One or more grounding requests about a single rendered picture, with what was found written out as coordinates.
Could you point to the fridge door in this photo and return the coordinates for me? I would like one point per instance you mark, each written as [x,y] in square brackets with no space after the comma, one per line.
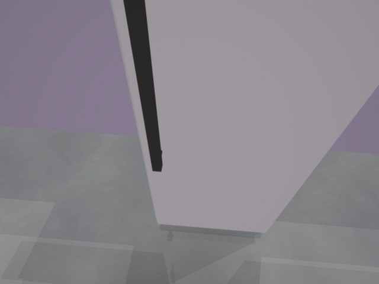
[250,96]

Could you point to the handle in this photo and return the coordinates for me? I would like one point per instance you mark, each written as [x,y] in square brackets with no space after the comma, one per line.
[139,38]

